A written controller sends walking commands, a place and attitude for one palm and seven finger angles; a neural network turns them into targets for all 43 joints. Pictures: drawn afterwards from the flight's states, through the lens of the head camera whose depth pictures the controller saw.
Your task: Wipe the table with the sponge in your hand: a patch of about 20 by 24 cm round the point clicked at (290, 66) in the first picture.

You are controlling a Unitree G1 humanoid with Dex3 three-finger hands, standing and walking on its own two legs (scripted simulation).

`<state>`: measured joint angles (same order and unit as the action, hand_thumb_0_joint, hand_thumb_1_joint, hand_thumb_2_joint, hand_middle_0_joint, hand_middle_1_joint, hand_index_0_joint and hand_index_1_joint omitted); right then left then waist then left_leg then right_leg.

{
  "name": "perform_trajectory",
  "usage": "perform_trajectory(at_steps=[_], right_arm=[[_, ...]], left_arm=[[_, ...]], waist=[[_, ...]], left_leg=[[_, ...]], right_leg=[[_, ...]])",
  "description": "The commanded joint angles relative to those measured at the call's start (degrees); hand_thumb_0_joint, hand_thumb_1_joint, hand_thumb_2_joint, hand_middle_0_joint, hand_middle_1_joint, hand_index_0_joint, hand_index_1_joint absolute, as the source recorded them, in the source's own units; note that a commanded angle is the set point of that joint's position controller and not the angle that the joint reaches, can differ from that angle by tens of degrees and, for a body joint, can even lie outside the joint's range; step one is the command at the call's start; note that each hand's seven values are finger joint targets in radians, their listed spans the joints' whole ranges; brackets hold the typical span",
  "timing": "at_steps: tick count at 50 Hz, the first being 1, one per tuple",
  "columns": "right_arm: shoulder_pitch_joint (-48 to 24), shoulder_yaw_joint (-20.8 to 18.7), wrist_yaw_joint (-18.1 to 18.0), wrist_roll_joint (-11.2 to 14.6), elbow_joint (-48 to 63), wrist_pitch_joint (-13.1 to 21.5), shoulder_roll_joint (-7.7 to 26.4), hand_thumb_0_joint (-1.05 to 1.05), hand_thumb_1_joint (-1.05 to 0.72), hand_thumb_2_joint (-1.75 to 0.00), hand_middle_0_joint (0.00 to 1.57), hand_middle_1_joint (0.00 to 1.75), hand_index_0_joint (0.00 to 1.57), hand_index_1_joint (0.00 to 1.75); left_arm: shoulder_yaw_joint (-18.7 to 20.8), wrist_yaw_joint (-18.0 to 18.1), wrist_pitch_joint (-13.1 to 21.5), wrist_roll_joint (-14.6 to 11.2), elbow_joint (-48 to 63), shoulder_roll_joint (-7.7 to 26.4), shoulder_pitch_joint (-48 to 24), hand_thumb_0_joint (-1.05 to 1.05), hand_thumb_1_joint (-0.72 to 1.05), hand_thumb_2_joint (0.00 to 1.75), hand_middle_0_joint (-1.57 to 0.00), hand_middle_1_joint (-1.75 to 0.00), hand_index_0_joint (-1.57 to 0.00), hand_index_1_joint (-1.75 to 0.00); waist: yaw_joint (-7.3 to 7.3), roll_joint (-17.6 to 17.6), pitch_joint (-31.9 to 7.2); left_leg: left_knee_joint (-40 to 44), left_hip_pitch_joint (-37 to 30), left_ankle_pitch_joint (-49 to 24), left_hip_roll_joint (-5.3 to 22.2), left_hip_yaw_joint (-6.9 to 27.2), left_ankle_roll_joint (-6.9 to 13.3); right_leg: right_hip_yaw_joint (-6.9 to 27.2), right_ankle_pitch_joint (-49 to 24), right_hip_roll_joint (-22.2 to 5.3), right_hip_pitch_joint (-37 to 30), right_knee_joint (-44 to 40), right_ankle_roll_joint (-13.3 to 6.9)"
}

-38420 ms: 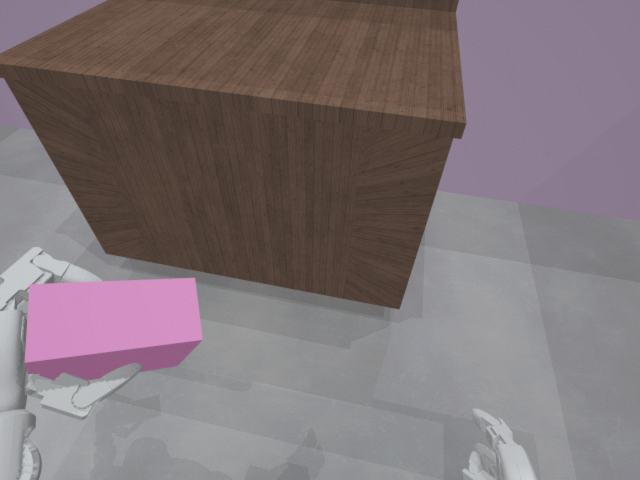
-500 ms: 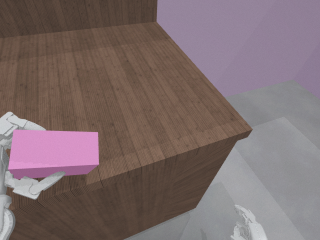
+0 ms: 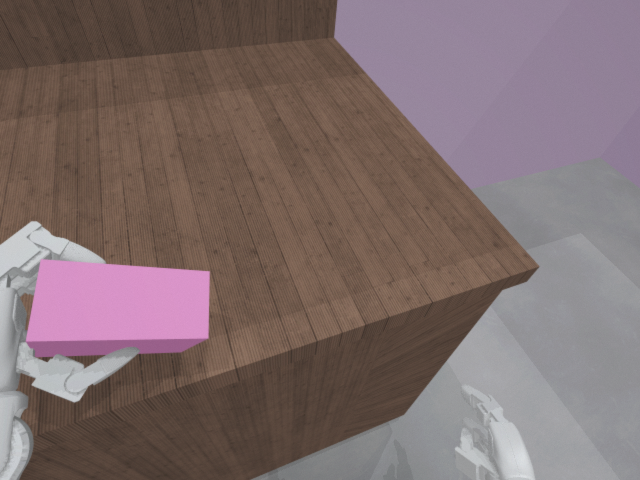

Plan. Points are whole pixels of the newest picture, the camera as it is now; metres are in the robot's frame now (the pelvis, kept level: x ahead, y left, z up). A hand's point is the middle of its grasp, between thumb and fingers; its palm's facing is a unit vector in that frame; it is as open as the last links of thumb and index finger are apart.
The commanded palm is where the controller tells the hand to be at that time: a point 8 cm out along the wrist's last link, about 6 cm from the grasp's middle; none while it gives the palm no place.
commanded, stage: look again from close up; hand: left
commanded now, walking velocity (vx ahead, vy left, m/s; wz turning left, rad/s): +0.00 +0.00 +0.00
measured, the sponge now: (149, 314) +0.24 +0.20 +0.13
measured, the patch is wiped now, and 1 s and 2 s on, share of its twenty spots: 0.00 0.00 0.00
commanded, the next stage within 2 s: turn the palm down, sponge in hand in 0.38 s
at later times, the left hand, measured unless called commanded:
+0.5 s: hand (89, 310) +0.22 +0.24 +0.16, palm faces +0.37 -0.84 -0.40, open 10.5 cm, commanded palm +0.15 +0.27 +0.18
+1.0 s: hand (66, 316) +0.20 +0.24 +0.18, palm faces +0.44 -0.59 -0.68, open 10.5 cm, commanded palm +0.16 +0.25 +0.22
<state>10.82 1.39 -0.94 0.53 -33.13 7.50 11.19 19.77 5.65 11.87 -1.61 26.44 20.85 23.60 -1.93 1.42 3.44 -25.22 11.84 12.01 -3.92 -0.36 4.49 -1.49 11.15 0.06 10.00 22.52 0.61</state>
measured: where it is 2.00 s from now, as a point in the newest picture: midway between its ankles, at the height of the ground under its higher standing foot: outside the picture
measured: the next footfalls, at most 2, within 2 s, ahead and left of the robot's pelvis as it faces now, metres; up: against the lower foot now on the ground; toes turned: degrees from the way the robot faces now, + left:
none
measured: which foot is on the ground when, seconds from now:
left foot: down 0.00-1.00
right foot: down 0.00-1.00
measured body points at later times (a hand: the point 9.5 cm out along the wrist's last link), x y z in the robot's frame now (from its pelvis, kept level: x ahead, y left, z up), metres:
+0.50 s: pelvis +0.00 -0.01 +0.00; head +0.02 +0.00 +0.45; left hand +0.19 +0.28 +0.18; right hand +0.18 -0.23 -0.07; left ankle +0.02 +0.06 -0.74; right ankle +0.01 -0.13 -0.74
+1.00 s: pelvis -0.01 -0.06 -0.01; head -0.03 -0.09 +0.43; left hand +0.17 +0.27 +0.22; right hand +0.22 -0.27 -0.09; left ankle +0.02 +0.06 -0.74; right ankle +0.01 -0.13 -0.74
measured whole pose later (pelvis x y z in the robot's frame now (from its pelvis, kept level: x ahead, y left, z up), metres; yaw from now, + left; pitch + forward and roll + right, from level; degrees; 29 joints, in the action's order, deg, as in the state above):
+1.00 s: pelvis -0.01 -0.06 -0.01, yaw +2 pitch -3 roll +1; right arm 7.2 2.8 -6.8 1.6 -35.4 4.1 15.2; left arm 20.7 0.7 -10.3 6.8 21.4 31.8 12.6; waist -6.0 -3.9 0.2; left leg -33.2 15.0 15.1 -2.1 2.1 0.4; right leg -3.1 16.9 2.6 14.3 34.2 -3.9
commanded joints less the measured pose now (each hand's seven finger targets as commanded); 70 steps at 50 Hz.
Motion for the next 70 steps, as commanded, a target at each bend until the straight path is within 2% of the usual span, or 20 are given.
perform_trajectory(at_steps=[1, 10, 23, 24, 25, 26, 28, 29, 33, 37, 39, 41, 44, 47, 50, 52, 59, 60, 65, 70], right_arm=[[-4.03, -3.5, -0.61, 0.19, 8.83, 2.54, 7.67, 0.0, -0.9, -0.9, 0.2, 0.3, 0.2, 0.3], [-4.51, -3.03, -1.25, 0.14, 8.27, 2.44, 7.61, 0.0, -0.9, -0.9, 0.2, 0.3, 0.2, 0.3], [-4.48, -3.55, -1.52, 0.43, 8.33, 2.85, 7.86, 0.0, -0.9, -0.9, 0.2, 0.3, 0.2, 0.3], [8.86, 6.6, -6.5, 4.96, 16.48, 0.03, 12.49, 0.0, -0.9, -0.9, 0.2, 0.3, 0.2, 0.3], [-6.94, -3.56, -4.43, -3.58, 6.22, 1.93, 6.34, 0.0, -0.9, -0.9, 0.2, 0.3, 0.2, 0.3], [-3.45, -2.99, -1.6, -2.04, 7.2, 1.89, 10.01, 0.0, -0.9, -0.9, 0.2, 0.3, 0.2, 0.3], [-6.81, -3.8, -1.96, -0.94, 6.58, 1.97, 12.25, 0.0, -0.9, -0.9, 0.2, 0.3, 0.2, 0.3], [-9.74, -2.41, -1.27, 0.72, 7.17, 1.38, 11.48, 0.0, -0.9, -0.9, 0.2, 0.3, 0.2, 0.3], [-12.35, -1.61, -0.85, 0.24, 9.02, 0.56, 11.05, 0.0, -0.9, -0.9, 0.2, 0.3, 0.2, 0.3], [-12.97, -1.48, -2.59, -0.33, 9.16, 0.52, 10.06, 0.0, -0.9, -0.9, 0.2, 0.3, 0.2, 0.3], [-13.27, -1.61, -3.58, 0.13, 9.03, 0.5, 10.27, 0.0, -0.9, -0.9, 0.2, 0.3, 0.2, 0.3], [-10.85, -1.67, -3.98, -0.26, 7.4, 0.55, 9.15, 0.0, -0.9, -0.9, 0.2, 0.3, 0.2, 0.3], [-11.36, -1.64, -5.06, 0.74, 6.94, -0.23, 9.99, 0.0, -0.9, -0.9, 0.2, 0.3, 0.2, 0.3], [-11.66, -1.21, -6.62, 0.92, 7.58, -0.48, 10.19, 0.0, -0.9, -0.9, 0.2, 0.3, 0.2, 0.3], [-13.14, -0.65, -7.58, 1.46, 8.03, 0.25, 9.45, 0.0, -0.9, -0.9, 0.2, 0.3, 0.2, 0.3], [-12.64, -1.07, -8.08, 1.17, 8.15, 0.73, 9.39, 0.0, -0.9, -0.9, 0.2, 0.3, 0.2, 0.3], [-12.94, -1.48, -6.99, 1.82, 7.22, 0.59, 8.97, 0.0, -0.9, -0.9, 0.2, 0.3, 0.2, 0.3], [-11.87, -1.68, -6.75, 1.6, 7.89, 0.08, 9.15, 0.0, -0.9, -0.9, 0.2, 0.3, 0.2, 0.3], [-11.65, -2.01, -6.41, 2.21, 8.77, -1.61, 10.26, 0.0, -0.9, -0.9, 0.2, 0.3, 0.2, 0.3], [-12.9, -2.1, -7.11, 2.74, 9.45, -1.34, 10.44, 0.0, -0.9, -0.9, 0.2, 0.3, 0.2, 0.3]], left_arm=[[5.72, 1.18, 3.9, -0.94, 12.86, 9.24, -3.75, 0.0, 0.1, 1.3, -1.2, -1.6, -1.2, -1.6], [4.61, 1.49, 3.79, -1.08, 10.12, 7.71, -2.91, 0.0, 0.1, 1.3, -1.2, -1.6, -1.2, -1.6], [5.29, 1.68, 3.51, -1.08, 12.37, 9.06, -3.26, 0.0, 0.1, 1.3, -1.2, -1.6, -1.2, -1.6], [20.18, 2.95, 10.42, -0.1, 32.19, 55.56, -53.26, 0.0, 0.1, 1.3, -1.2, -1.6, -1.2, -1.6], [18.22, -0.43, -1.12, 7.18, 1.93, 26.02, -34.91, 0.0, 0.1, 1.3, -1.2, -1.6, -1.2, -1.6], [7.85, -2.14, -5.05, 1.29, -0.97, 18.46, -27.03, 0.0, 0.1, 1.3, -1.2, -1.6, -1.2, -1.6], [12.38, -5.88, -10.65, -4.15, 0.86, 18.07, -21.58, 0.0, 0.1, 1.3, -1.2, -1.6, -1.2, -1.6], [7.81, -7.38, -14.48, -5.55, -3.19, 12.09, -14.9, 0.0, 0.1, 1.3, -1.2, -1.6, -1.2, -1.6], [6.1, -7.32, -17.27, 2.0, 10.33, 17.51, -9.92, 0.0, 0.1, 1.3, -1.2, -1.6, -1.2, -1.6], [12.26, -4.19, -13.46, 2.27, 14.5, 21.53, -11.4, 0.0, 0.1, 1.3, -1.2, -1.6, -1.2, -1.6], [16.9, -1.58, -11.76, 2.74, 16.94, 27.27, -17.82, 0.0, 0.1, 1.3, -1.2, -1.6, -1.2, -1.6], [12.92, -0.1, -12.11, 4.53, 9.71, 22.74, -15.57, 0.0, 0.1, 1.3, -1.2, -1.6, -1.2, -1.6], [11.05, -0.5, -15.81, 6.86, 7.09, 25.18, -21.45, 0.0, 0.1, 1.3, -1.2, -1.6, -1.2, -1.6], [7.04, -3.67, -19.41, 8.2, 5.61, 25.61, -23.31, 0.0, 0.1, 1.3, -1.2, -1.6, -1.2, -1.6], [5.02, -6.38, -20.61, 9.97, 6.62, 26.6, -27.03, 0.0, 0.1, 1.3, -1.2, -1.6, -1.2, -1.6], [7.32, -7.79, -19.75, 10.53, 7.48, 29.59, -25.26, 0.0, 0.1, 1.3, -1.2, -1.6, -1.2, -1.6], [15.7, -6.13, -20.17, 11.81, 3.81, 36.37, -21.31, 0.0, 0.1, 1.3, -1.2, -1.6, -1.2, -1.6], [13.04, -5.96, -20.91, 11.51, 4.51, 33.49, -21.48, 0.0, 0.1, 1.3, -1.2, -1.6, -1.2, -1.6], [12.85, -6.46, -25.13, 13.1, 4.55, 34.97, -17.7, 0.0, 0.1, 1.3, -1.2, -1.6, -1.2, -1.6], [10.4, -8.08, -26.11, 16.27, 7.54, 36.31, -22.75, 0.0, 0.1, 1.3, -1.2, -1.6, -1.2, -1.6]], waist=[[0.41, -6.09, -9.55], [0.52, -4.47, -7.6], [0.57, -4.61, -8.65], [5.36, -18.03, -10.02], [-3.42, -13.9, -17.07], [-0.42, -10.77, -16.93], [-3.95, -8.71, -18.9], [-3.9, -7.17, -15.28], [-3.07, -6.13, -9.5], [-2.57, -2.34, -10.43], [-2.6, -4.9, -12.69], [-2.13, -6.74, -8.86], [-1.51, -9.71, -8.53], [-1.69, -5.06, -8.67], [-1.72, -5.3, -8.17], [-2.4, -2.54, -9.96], [-5.27, -5.37, -10.22], [-4.75, -5.45, -11.51], [-4.65, -1.16, -12.8], [-4.11, -3.19, -12.94]], left_leg=[[6.15, 0.04, -11.34, 8.65, 7.29, -5.53], [7.64, 2.4, -1.8, 7.73, 7.1, -4.14], [6.44, 0.98, -4.62, 7.92, 7.05, -3.77], [5.96, 8.85, -2.62, 7.36, 8.43, -1.8], [1.19, -8.36, -16.76, 5.62, 1.53, -7.65], [0.83, -10.72, -27.46, 5.51, 4.12, -8.87], [-0.82, -11.28, -22.85, 4.75, 2.04, -7.54], [-0.51, -7.89, -17.72, 5.06, 2.52, -7.55], [1.71, -1.69, -4.4, 4.5, 2.34, -4.31], [-0.21, -0.64, -0.3, 4.07, 2.26, -3.32], [-1.31, -0.63, 3.63, 3.47, 1.83, -2.91], [-1.5, 0.69, 2.77, 3.49, 1.96, -3.44], [-2.26, 0.66, 4.7, 2.7, 1.01, -2.81], [-2.32, 0.75, 3.96, 2.38, 0.59, -2.29], [-2.93, -0.1, 3.39, 2.32, 0.07, -2.13], [-4.11, 0.13, 0.5, 2.57, -0.13, -2.06], [-6.45, 3.76, -4.18, 2.9, 0.29, -3.46], [-7.01, 4.54, -4.6, 3.31, 0.56, -3.78], [-8.87, 6.16, -6.0, 3.6, 0.83, -3.62], [-9.71, 4.57, -5.92, 3.42, 0.72, -3.18]], right_leg=[[1.47, -6.78, -1.73, -6.02, -0.61, -1.65], [2.78, -4.06, -2.31, -5.29, -2.91, -1.68], [3.78, -6.27, -3.18, -5.68, -2.91, -1.94], [2.41, 2.6, 4.11, -13.88, 5.57, 2.17], [-2.17, -1.55, 2.59, 0.24, 7.85, -3.79], [-3.91, -4.01, 2.89, 5.32, 6.64, -3.43], [-3.2, -7.94, 2.38, 3.08, 5.26, -2.96], [-3.56, -5.87, 2.68, 4.36, 6.08, -2.74], [-3.11, -2.3, 1.67, 4.66, 6.19, -2.5], [-2.27, 1.74, 1.74, 6.32, 5.99, -1.91], [-0.53, 5.54, 1.52, 7.72, 5.84, -1.6], [-0.88, 4.89, 1.14, 8.33, 5.63, -1.98], [1.02, 6.42, 0.27, 8.76, 4.01, -1.74], [1.95, 8.02, -0.56, 6.81, 2.36, -1.21], [3.64, 10.36, -1.09, 6.5, 0.62, -1.14], [5.48, 9.5, -1.84, 4.11, 0.1, -0.74], [9.37, 2.82, -3.77, 0.1, 1.07, -0.84], [9.75, -1.24, -5.04, -1.15, 1.96, -0.39], [10.98, -10.59, -6.27, -2.44, 4.6, 1.04], [10.81, -6.83, -5.63, 0.39, 4.5, 0.48]])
